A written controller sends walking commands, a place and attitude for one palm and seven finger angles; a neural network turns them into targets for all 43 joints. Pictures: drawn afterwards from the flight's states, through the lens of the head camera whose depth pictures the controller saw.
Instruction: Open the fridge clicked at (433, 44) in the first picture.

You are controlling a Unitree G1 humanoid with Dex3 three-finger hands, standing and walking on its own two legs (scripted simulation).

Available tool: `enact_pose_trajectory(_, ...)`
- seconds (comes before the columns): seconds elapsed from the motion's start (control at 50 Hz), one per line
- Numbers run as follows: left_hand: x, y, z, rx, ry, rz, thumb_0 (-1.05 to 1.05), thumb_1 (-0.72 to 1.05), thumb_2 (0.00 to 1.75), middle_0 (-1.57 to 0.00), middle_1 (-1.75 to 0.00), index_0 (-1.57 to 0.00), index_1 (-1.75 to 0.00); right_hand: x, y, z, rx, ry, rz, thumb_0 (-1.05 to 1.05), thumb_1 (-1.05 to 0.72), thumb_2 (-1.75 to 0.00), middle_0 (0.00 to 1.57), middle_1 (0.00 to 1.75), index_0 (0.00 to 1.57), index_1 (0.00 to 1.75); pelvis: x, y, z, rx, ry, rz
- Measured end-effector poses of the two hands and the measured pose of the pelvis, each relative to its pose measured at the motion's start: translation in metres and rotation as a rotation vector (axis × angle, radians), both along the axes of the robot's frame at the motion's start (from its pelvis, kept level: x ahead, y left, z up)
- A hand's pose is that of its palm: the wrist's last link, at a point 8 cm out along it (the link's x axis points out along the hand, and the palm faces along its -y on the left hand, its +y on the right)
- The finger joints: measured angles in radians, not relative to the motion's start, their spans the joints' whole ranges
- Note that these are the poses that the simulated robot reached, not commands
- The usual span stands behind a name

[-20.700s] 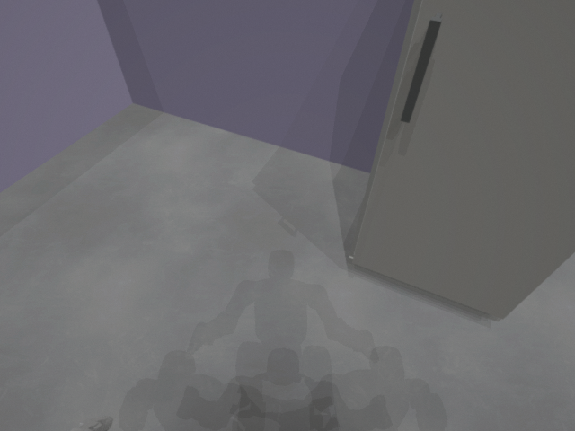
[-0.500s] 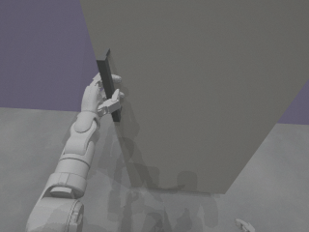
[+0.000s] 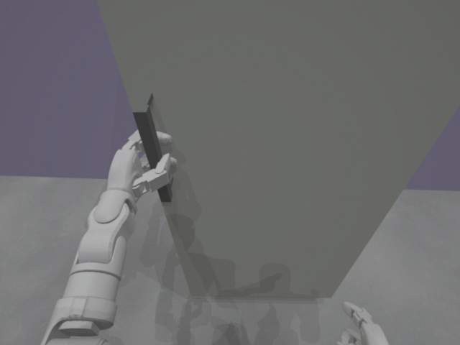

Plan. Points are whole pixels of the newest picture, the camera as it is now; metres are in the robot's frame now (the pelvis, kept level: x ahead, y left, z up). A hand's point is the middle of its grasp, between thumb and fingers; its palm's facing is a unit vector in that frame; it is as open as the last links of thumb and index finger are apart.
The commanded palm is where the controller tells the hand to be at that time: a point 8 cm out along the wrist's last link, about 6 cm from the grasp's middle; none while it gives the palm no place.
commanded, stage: pull the door a little, standing still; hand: left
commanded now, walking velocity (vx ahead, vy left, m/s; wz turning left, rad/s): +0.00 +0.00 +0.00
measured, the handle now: (158, 152) +0.42 +0.16 +0.13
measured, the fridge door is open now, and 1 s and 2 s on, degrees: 2 32 60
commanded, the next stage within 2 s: walk backward, drawing the door open in 0.12 s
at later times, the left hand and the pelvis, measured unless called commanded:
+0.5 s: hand (165, 251) +0.22 +0.10 +0.13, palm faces -0.01 -0.99 -0.17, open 6.2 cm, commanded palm +0.19 +0.15 +0.14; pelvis -0.02 +0.00 +0.01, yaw +0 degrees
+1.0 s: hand (204, 338) +0.12 +0.04 +0.13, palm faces +0.14 -0.97 -0.19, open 6.4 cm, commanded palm +0.08 +0.08 +0.14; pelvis -0.10 -0.09 -0.01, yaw +12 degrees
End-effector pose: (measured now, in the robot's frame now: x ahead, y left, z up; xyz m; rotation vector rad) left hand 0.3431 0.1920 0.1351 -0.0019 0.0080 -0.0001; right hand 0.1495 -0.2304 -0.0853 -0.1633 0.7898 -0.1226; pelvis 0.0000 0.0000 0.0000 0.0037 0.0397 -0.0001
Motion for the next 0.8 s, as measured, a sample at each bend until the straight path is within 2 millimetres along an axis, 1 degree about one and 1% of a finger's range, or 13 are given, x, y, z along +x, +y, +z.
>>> enact_pose_trajectory(0.06, -0.009, -0.001, 0.000, 0.000, -0.004, -0.003, 0.02, 0.75, 0.78, -0.34, -1.37, -0.35, -1.38, 0.003, 0.000, 0.003, 0.010, -0.018, -0.003, 0.01, -0.91, -0.90, 0.20, 0.30, 0.20, 0.30, 0.002, -0.001, 0.001, 0.002, -0.006, -0.008)
enact_pose_trajectory(0.12, -0.024, -0.003, -0.001, 0.000, -0.012, -0.007, 0.01, 0.74, 0.77, -0.34, -1.37, -0.33, -1.37, 0.005, 0.000, 0.006, 0.019, -0.033, -0.005, 0.01, -0.91, -0.90, 0.20, 0.30, 0.20, 0.30, 0.004, -0.002, 0.001, 0.003, -0.013, -0.015)
enact_pose_trajectory(0.24, -0.069, -0.012, 0.000, 0.008, -0.022, -0.027, 0.01, 0.74, 0.76, -0.32, -1.36, -0.31, -1.36, 0.011, -0.002, 0.013, 0.029, -0.067, -0.005, 0.01, -0.91, -0.90, 0.20, 0.30, 0.20, 0.30, 0.007, -0.005, 0.002, 0.005, -0.026, -0.022)
enact_pose_trajectory(0.32, -0.096, -0.017, 0.001, 0.122, -0.064, -0.020, -0.01, 0.68, 0.75, -0.36, -1.37, -0.33, -1.37, 0.016, -0.003, 0.013, -0.013, -0.061, 0.009, 0.01, -0.91, -0.90, 0.20, 0.30, 0.20, 0.30, 0.002, -0.005, 0.002, -0.008, -0.031, -0.012)
enact_pose_trajectory(0.42, -0.123, -0.026, 0.002, 0.161, -0.086, -0.010, -0.02, 0.65, 0.75, -0.40, -1.38, -0.34, -1.37, 0.013, -0.001, 0.013, -0.027, -0.031, 0.011, 0.01, -0.91, -0.90, 0.20, 0.30, 0.20, 0.30, -0.011, -0.003, 0.005, -0.006, -0.032, -0.005)
enact_pose_trajectory(0.52, -0.146, -0.036, 0.002, 0.169, -0.090, -0.016, -0.02, 0.64, 0.75, -0.41, -1.38, -0.34, -1.37, 0.000, 0.006, 0.015, -0.004, -0.033, 0.018, 0.01, -0.91, -0.90, 0.20, 0.30, 0.20, 0.29, -0.029, -0.003, 0.006, 0.002, -0.039, 0.005)
enact_pose_trajectory(0.64, -0.174, -0.049, 0.002, 0.173, -0.096, -0.019, -0.02, 0.65, 0.73, -0.41, -1.39, -0.34, -1.38, -0.029, 0.012, 0.009, 0.030, -0.021, 0.035, 0.01, -0.91, -0.90, 0.20, 0.30, 0.20, 0.30, -0.052, -0.011, 0.006, 0.015, -0.041, 0.025)
enact_pose_trajectory(0.72, -0.193, -0.060, 0.002, 0.181, -0.100, 0.000, -0.02, 0.65, 0.72, -0.42, -1.39, -0.34, -1.38, -0.051, 0.006, -0.001, 0.041, 0.011, 0.048, 0.01, -0.91, -0.90, 0.20, 0.30, 0.20, 0.30, -0.068, -0.025, 0.004, 0.024, -0.032, 0.063)
enact_pose_trajectory(0.8, -0.212, -0.073, 0.002, 0.191, -0.097, 0.044, -0.02, 0.65, 0.73, -0.42, -1.38, -0.33, -1.38, -0.067, -0.010, -0.016, 0.039, 0.061, 0.079, 0.01, -0.91, -0.90, 0.20, 0.30, 0.20, 0.30, -0.081, -0.044, 0.002, 0.019, -0.029, 0.109)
